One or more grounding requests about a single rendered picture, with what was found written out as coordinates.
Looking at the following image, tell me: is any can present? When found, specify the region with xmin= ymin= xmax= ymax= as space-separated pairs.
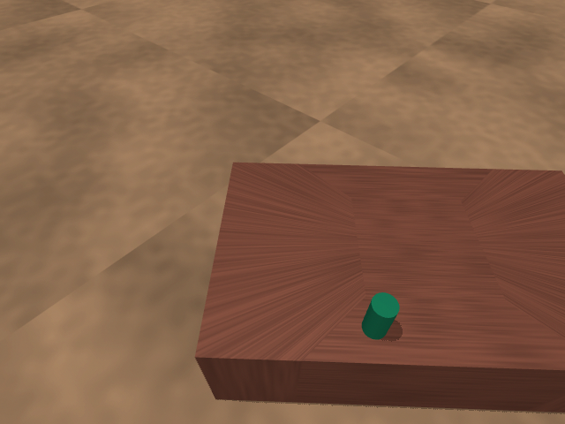
xmin=362 ymin=292 xmax=400 ymax=340

